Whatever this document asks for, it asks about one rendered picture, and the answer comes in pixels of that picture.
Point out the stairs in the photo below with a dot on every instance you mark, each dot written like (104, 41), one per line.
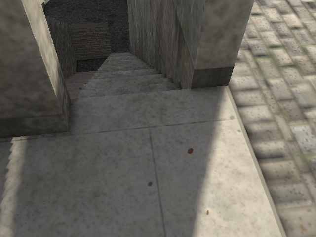
(125, 73)

